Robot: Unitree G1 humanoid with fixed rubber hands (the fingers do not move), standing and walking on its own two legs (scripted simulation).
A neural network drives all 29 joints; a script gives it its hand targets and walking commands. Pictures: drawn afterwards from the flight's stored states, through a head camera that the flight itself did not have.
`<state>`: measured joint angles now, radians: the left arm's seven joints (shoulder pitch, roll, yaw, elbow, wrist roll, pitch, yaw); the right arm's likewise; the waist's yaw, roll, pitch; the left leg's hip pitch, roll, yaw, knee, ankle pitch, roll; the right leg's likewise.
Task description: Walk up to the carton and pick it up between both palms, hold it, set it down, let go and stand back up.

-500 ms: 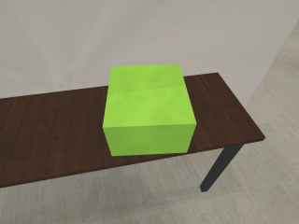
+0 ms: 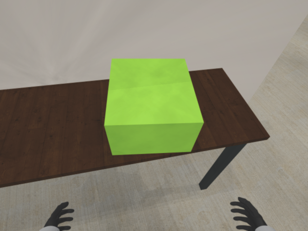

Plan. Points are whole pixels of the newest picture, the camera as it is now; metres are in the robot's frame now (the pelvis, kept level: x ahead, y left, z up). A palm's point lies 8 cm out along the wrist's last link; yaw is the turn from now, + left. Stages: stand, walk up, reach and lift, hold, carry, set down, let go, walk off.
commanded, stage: reach and lift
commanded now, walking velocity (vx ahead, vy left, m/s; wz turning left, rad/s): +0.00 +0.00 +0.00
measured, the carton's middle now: (150, 104) +0.50 +0.01 +0.00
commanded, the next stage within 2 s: none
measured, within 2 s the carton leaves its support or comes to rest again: neither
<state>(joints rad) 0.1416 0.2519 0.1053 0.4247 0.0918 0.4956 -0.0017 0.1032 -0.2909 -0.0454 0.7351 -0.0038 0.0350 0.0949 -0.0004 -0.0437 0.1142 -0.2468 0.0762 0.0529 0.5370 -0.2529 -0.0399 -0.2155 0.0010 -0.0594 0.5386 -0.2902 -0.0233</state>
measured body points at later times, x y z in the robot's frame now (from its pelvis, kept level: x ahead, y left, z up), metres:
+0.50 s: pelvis +0.02 +0.01 +0.01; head +0.03 +0.03 +0.46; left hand +0.20 +0.25 -0.06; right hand +0.20 -0.26 -0.05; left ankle +0.02 +0.14 -0.73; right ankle +0.00 -0.10 -0.73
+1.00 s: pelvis +0.01 +0.01 +0.02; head +0.01 +0.03 +0.47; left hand +0.21 +0.24 -0.02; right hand +0.20 -0.24 -0.01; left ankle +0.02 +0.14 -0.73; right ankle +0.00 -0.10 -0.73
